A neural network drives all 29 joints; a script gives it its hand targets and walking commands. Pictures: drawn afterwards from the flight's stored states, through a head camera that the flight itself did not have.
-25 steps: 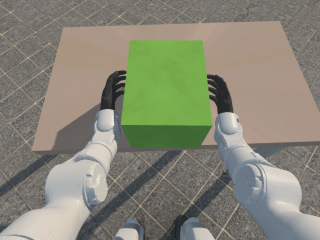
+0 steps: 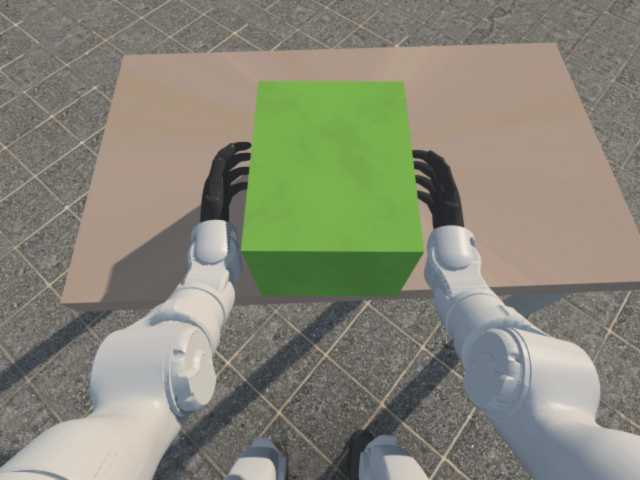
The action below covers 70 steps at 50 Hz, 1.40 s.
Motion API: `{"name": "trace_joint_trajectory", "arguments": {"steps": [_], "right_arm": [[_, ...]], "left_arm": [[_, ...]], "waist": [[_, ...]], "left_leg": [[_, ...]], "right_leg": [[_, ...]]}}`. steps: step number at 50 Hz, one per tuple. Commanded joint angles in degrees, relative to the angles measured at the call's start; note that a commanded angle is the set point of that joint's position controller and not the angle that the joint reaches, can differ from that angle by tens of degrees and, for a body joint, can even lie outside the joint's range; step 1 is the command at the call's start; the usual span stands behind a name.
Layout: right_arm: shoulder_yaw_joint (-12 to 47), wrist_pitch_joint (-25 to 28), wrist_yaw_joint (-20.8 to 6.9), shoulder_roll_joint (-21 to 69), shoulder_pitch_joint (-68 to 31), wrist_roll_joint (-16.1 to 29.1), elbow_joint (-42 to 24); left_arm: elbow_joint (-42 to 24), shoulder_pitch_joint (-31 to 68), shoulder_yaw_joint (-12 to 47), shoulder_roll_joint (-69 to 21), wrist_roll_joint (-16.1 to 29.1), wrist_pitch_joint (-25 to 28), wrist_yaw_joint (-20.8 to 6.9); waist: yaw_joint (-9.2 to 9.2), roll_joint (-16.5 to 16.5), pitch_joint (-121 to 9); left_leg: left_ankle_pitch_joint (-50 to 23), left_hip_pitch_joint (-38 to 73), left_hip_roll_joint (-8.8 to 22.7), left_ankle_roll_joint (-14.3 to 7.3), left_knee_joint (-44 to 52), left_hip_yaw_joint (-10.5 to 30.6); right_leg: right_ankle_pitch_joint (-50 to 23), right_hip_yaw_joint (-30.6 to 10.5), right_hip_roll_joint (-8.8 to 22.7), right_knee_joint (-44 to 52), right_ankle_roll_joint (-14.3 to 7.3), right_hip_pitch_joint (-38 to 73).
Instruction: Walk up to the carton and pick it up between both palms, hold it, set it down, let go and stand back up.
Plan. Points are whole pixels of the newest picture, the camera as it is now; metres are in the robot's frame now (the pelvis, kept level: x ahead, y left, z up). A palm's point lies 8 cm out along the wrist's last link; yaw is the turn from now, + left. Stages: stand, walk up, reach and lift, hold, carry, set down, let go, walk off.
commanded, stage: reach and lift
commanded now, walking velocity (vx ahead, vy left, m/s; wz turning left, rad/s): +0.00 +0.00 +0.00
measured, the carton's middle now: (330, 192) +0.48 +0.02 -0.02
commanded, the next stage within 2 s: none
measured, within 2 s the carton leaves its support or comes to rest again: leaves its support in 0.60 s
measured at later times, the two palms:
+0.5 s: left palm (224, 216) +0.42 +0.15 +0.01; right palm (451, 222) +0.42 -0.13 +0.01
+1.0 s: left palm (218, 215) +0.40 +0.15 +0.04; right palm (467, 211) +0.41 -0.14 +0.05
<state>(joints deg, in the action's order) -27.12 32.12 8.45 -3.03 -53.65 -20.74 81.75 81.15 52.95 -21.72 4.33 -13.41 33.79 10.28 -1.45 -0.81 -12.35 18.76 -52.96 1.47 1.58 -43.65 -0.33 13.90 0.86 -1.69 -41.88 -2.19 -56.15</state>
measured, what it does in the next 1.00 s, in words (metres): stands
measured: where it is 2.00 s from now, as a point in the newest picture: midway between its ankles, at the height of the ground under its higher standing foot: outside the picture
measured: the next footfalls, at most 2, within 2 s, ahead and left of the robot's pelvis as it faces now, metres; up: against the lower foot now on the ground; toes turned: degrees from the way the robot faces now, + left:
none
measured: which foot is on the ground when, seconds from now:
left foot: down 0.00-1.00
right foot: down 0.00-1.00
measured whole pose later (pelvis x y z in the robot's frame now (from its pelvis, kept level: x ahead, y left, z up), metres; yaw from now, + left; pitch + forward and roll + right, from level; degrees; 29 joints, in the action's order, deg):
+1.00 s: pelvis +0.00 +0.00 +0.01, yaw -1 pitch +21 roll +0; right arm -13.1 20.4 8.6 -2.5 -49.0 -7.4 76.0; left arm 79.5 47.4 -16.0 2.1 -1.2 27.9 10.6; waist -0.6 -0.1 -15.2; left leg 18.7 -44.6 2.2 1.7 -42.0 -0.3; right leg 13.1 0.9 -2.5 -39.3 -2.1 -47.5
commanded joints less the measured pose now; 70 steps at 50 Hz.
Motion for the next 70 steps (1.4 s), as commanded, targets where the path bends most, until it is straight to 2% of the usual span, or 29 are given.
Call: {"name": "trace_joint_trajectory", "arguments": {"steps": [1, 2, 3, 5, 6, 9, 10, 12, 15, 18, 20, 28, 34, 39, 40, 42, 43, 45, 48, 51, 57, 59, 60, 62, 63, 65, 66, 68, 70], "right_arm": [[9.79, 4.37, -8.49, 36.77, -20.6, -7.85, -0.72], [11.03, 4.66, -8.59, 36.79, -21.3, -7.22, -1.55], [10.51, 4.42, -8.49, 36.97, -19.78, -7.43, 0.52], [11.94, 3.46, -8.77, 35.63, -19.67, -6.14, 0.6], [11.65, 4.05, -8.58, 36.46, -20.6, -5.85, -1.78], [13.82, 3.76, -8.34, 36.62, -18.91, -5.25, 0.01], [14.37, 3.43, -8.5, 36.46, -19.9, -4.35, 0.11], [14.87, 2.75, -8.67, 35.91, -19.01, -3.97, 1.13], [15.53, 2.35, -8.69, 35.35, -18.75, -2.96, 0.43], [16.65, 1.78, -9.01, 35.3, -19.85, -2.14, -0.33], [16.96, 0.82, -8.93, 35.08, -19.14, -1.58, -0.09], [22.13, -0.61, -8.85, 37.63, -21.39, 1.82, -4.8], [24.89, -1.92, -8.08, 40.56, -20.59, 3.53, -6.32], [28.85, -3.96, -7.6, 43.51, -20.61, 6.36, -9.53], [29.32, -4.5, -7.88, 43.99, -20.8, 6.91, -8.93], [30.78, -5.55, -7.54, 46.44, -20.12, 8.16, -11.31], [31.67, -6.39, -7.63, 45.65, -20.59, 9.42, -12.03], [32.7, -7.31, -7.6, 46.18, -20.97, 10.26, -13.26], [34.35, -10.11, -7.61, 47.04, -22.72, 12.92, -16.96], [33.74, -12.91, -7.62, 47.95, -23.14, 13.82, -17.18], [31.58, -19.13, -7.47, 47.92, -22.94, 15.55, -20.45], [31.58, -20.52, -7.26, 48.37, -22.06, 15.87, -22.46], [30.3, -20.85, -7.07, 47.67, -22.0, 15.73, -22.94], [29.97, -23.54, -6.88, 47.36, -19.53, 16.06, -22.05], [30.25, -23.7, -6.79, 47.76, -20.61, 16.33, -24.74], [29.16, -25.15, -6.55, 47.1, -17.93, 16.25, -24.1], [30.94, -25.55, -6.64, 47.36, -17.99, 17.21, -26.28], [32.01, -25.78, -6.26, 47.49, -17.19, 18.3, -28.84], [32.25, -27.17, -6.73, 45.32, -17.27, 19.14, -30.34]], "left_arm": [[0.46, 15.8, 6.78, -40.15, -7.15, 1.44, -7.48], [1.0, 15.35, 6.03, -39.77, -7.28, 1.59, -7.68], [0.8, 15.59, 6.74, -40.5, -7.38, 1.82, -7.38], [2.2, 14.23, 6.07, -39.22, -7.32, 0.93, -7.63], [1.27, 14.42, 7.87, -41.06, -6.38, 0.86, -7.47], [0.84, 14.72, 9.89, -42.4, -5.21, 1.15, -7.24], [1.43, 14.71, 9.83, -41.6, -5.61, 0.61, -7.29], [1.27, 14.21, 10.83, -42.12, -4.95, 0.21, -7.03], [1.54, 13.06, 12.17, -42.79, -4.28, -0.69, -6.75], [2.24, 13.63, 12.34, -41.74, -4.11, -0.74, -6.59], [1.89, 14.53, 13.31, -41.92, -3.4, -1.25, -6.51], [0.55, 15.53, 16.78, -42.4, -0.61, -1.93, -6.39], [-2.2, 17.52, 19.61, -44.18, 1.37, -1.7, -6.32], [-4.93, 19.51, 22.31, -44.91, 4.11, -1.87, -6.33], [-4.75, 20.06, 21.36, -43.32, 3.4, -1.83, -6.39], [-7.37, 21.64, 24.22, -45.12, 5.29, -2.21, -6.43], [-6.89, 20.2, 23.36, -43.91, 4.93, -2.96, -6.46], [-8.01, 21.33, 23.86, -43.87, 5.69, -3.28, -6.3], [-10.23, 23.58, 26.71, -44.41, 8.03, -5.11, -6.39], [-14.46, 28.4, 26.43, -43.09, 8.52, -6.71, -6.06], [-15.73, 27.23, 23.18, -40.33, 6.53, -12.29, -7.03], [-19.94, 28.59, 23.27, -40.09, 6.34, -13.32, -7.37], [-18.77, 27.86, 22.83, -40.17, 6.32, -14.09, -7.66], [-17.86, 24.76, 20.15, -38.62, 4.72, -16.7, -8.38], [-19.49, 24.63, 20.69, -39.61, 4.8, -17.28, -8.66], [-19.62, 23.44, 18.87, -39.5, 3.65, -18.93, -9.43], [-21.19, 21.99, 19.09, -39.68, 3.59, -19.68, -9.7], [-23.93, 20.23, 18.95, -40.87, 3.37, -21.07, -10.12], [-25.96, 19.26, 18.6, -41.48, 2.68, -23.06, -9.94]], "waist": [[1.67, 4.72, -34.3], [0.33, 4.55, -35.93], [1.29, 4.92, -35.37], [0.48, 4.89, -33.71], [1.34, 4.95, -35.54], [1.74, 6.21, -37.46], [0.53, 6.57, -36.66], [1.16, 6.91, -36.39], [0.44, 7.71, -37.42], [-0.19, 7.31, -36.57], [0.87, 7.09, -35.67], [0.09, 5.53, -38.87], [1.2, 6.77, -40.27], [1.35, 6.35, -41.16], [0.32, 6.53, -38.86], [1.36, 7.19, -39.98], [0.29, 7.05, -39.2], [0.46, 6.53, -39.15], [1.06, 6.62, -36.8], [1.19, 5.91, -34.43], [0.66, 4.71, -25.17], [0.56, 5.0, -25.31], [1.99, 4.18, -24.31], [1.48, 3.42, -19.34], [1.6, 2.03, -20.89], [2.82, 0.76, -17.63], [1.93, 0.74, -17.97], [2.21, 1.38, -19.51], [2.22, 2.34, -18.11]], "left_leg": [[-19.4, 13.55, -2.42, 1.26, 2.79, -3.71], [-19.84, 12.82, -2.68, 1.16, 2.57, -4.01], [-20.29, 13.34, -2.42, 1.15, 2.8, -3.6], [-19.39, 14.44, -2.56, 1.42, 3.3, -3.47], [-20.59, 15.01, -2.39, 1.43, 3.08, -3.37], [-24.53, 17.86, -2.07, 2.21, 2.62, -2.9], [-24.09, 18.84, -2.07, 2.34, 2.6, -2.8], [-23.62, 19.95, -1.93, 2.68, 3.8, -2.5], [-26.63, 23.08, -1.62, 2.89, 2.87, -2.32], [-23.76, 22.35, -1.78, 2.51, 3.28, -2.38], [-23.0, 22.75, -1.73, 2.72, 4.27, -1.99], [-23.42, 21.21, -2.14, 2.13, 4.2, -1.86], [-25.02, 21.03, -2.4, 2.61, 4.1, -0.98], [-23.85, 20.36, -2.83, 2.32, 4.7, -0.21], [-21.67, 17.76, -3.11, 1.77, 5.21, -0.55], [-20.19, 17.76, -3.46, 1.85, 5.9, -0.5], [-19.93, 18.04, -3.45, 1.81, 6.05, -0.34], [-19.98, 18.05, -3.41, 1.54, 6.4, -0.26], [-16.42, 18.15, -3.58, 0.9, 8.62, -0.03], [-15.2, 18.81, -3.39, 0.83, 9.26, 0.29], [-8.98, 17.89, -4.38, -0.69, 14.73, -0.3], [-11.35, 19.39, -4.55, -0.51, 15.54, -0.31], [-11.31, 19.54, -4.58, -0.5, 16.56, 0.01], [-11.08, 21.41, -4.91, -0.84, 18.79, -0.07], [-13.46, 22.02, -5.11, -0.7, 18.62, -0.01], [-13.36, 22.42, -5.31, -0.99, 20.57, 0.49], [-15.84, 23.44, -5.44, -0.8, 20.72, 0.46], [-19.81, 25.87, -5.48, -0.39, 21.4, 0.58], [-21.06, 28.33, -5.42, -0.17, 22.29, 0.81]], "right_leg": [[-25.03, 3.01, -0.97, 3.4, 0.28, 37.16], [-26.34, 2.64, -0.94, 3.36, 0.39, 38.26], [-25.52, 2.91, -1.11, 3.64, 0.29, 36.96], [-23.49, 2.97, -1.27, 4.15, 0.07, 36.43], [-23.68, 3.03, -1.55, 3.79, 0.3, 34.73], [-25.43, 3.3, -1.67, 4.19, 0.11, 34.58], [-23.93, 2.98, -1.83, 4.36, -0.02, 33.58], [-21.68, 3.48, -2.12, 5.22, -0.07, 32.31], [-21.59, 3.58, -2.43, 5.8, -0.23, 29.85], [-20.24, 3.73, -2.52, 6.16, -0.31, 29.71], [-19.07, 3.5, -2.4, 6.44, -0.05, 29.84], [-22.38, 2.01, -2.28, 5.29, 0.3, 32.43], [-26.86, 1.72, -2.1, 4.85, 0.8, 36.46], [-28.94, 0.99, -1.79, 4.37, 1.33, 40.94], [-28.01, 0.13, -1.41, 3.93, 1.43, 40.65], [-28.06, -0.02, -1.18, 3.77, 1.83, 42.33], [-28.19, -0.34, -1.13, 3.92, 1.74, 43.17], [-27.67, -0.43, -1.1, 3.72, 2.01, 43.37], [-22.76, -0.35, -1.18, 5.63, 1.87, 44.62], [-20.55, -0.24, -1.25, 6.45, 1.74, 44.59], [-17.61, -1.07, -0.22, 10.85, 1.76, 51.33], [-22.73, -1.31, 0.68, 10.93, 2.08, 55.6], [-23.17, -1.36, 0.65, 12.0, 2.18, 56.21], [-23.66, -1.7, 0.88, 14.0, 2.09, 59.16], [-27.86, -1.82, 0.88, 14.22, 2.31, 61.5], [-31.3, -2.28, 1.53, 14.87, 2.69, 64.1], [-34.83, -2.27, 1.4, 15.13, 2.73, 66.38], [-40.1, -2.52, 1.27, 15.34, 3.09, 69.44], [-38.35, -2.37, 1.05, 16.34, 2.88, 68.81]]}}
